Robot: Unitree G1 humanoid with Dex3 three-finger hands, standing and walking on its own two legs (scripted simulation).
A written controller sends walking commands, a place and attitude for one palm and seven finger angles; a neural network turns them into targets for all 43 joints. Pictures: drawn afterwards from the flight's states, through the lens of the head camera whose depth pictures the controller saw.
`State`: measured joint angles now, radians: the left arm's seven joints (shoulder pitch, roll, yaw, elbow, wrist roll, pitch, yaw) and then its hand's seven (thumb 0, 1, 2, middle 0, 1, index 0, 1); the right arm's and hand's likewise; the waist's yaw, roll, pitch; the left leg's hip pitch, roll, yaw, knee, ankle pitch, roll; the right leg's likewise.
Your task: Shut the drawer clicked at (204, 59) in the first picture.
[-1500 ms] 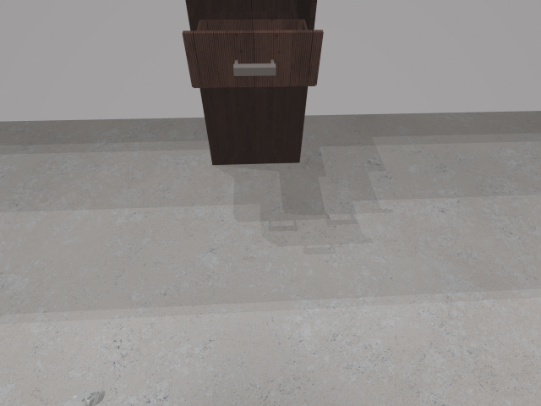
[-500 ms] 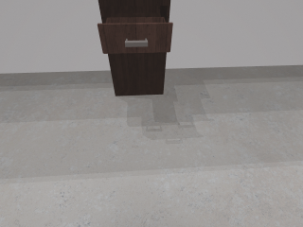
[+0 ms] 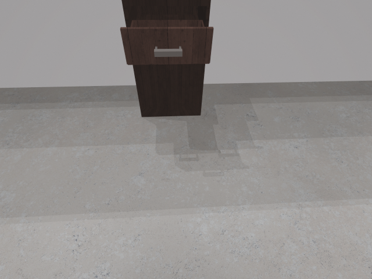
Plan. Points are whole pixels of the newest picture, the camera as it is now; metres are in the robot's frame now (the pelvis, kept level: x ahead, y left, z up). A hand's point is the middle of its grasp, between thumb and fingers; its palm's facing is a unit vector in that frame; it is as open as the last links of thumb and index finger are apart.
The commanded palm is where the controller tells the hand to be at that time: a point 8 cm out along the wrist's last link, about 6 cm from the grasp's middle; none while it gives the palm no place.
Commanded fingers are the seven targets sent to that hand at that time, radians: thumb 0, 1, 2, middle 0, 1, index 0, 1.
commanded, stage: walk to a spot facing it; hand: left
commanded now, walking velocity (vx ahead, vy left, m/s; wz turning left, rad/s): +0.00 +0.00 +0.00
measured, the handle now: (168, 50) +1.11 +0.16 -0.05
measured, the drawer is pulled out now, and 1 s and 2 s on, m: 0.30 0.30 0.30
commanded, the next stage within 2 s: turn to face it in 1.38 s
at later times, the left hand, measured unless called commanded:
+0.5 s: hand out of the picture +0.10 +0.17 -0.20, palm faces -0.08 -0.98 -0.18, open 7.4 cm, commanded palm none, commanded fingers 0.00 0.90 0.90 -0.20 -0.30 -0.20 -0.30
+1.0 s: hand (124, 225) +0.30 +0.21 -0.20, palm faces -0.15 -0.98 -0.16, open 7.4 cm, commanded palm none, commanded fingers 0.00 0.90 0.90 -0.20 -0.30 -0.20 -0.30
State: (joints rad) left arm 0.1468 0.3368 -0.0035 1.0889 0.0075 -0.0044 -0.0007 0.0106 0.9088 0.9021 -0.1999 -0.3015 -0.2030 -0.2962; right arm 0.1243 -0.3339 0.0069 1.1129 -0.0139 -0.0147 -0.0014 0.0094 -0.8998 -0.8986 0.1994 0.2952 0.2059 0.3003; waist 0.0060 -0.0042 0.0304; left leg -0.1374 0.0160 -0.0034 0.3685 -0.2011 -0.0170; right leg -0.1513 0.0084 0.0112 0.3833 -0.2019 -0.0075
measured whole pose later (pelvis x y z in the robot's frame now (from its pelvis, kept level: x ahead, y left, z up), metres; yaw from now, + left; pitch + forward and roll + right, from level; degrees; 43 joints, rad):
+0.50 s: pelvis +0.09 -0.02 -0.03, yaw -7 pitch -2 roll +0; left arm 0.33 0.17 0.04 1.06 0.02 -0.04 -0.03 0.01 0.91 0.90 -0.20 -0.30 -0.20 -0.30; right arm 0.41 -0.17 -0.02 1.15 -0.02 -0.04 0.00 0.01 -0.90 -0.90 0.20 0.30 0.20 0.30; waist 0.00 0.01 0.06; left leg -0.16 0.10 0.11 0.76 -0.49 -0.01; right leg -0.31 -0.01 -0.10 0.67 -0.31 -0.05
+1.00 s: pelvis +0.28 +0.02 -0.02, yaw -15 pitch -2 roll -1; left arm 0.35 0.19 0.08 1.10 0.03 -0.01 -0.01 0.01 0.91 0.90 -0.20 -0.30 -0.20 -0.30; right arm 0.19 -0.13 -0.05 1.00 -0.03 -0.09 -0.01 0.00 -0.91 -0.90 0.20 0.29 0.20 0.30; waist 0.04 -0.05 0.04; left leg -0.32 0.09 0.20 0.60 -0.24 0.04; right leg -0.41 -0.05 -0.03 1.23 -0.36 -0.04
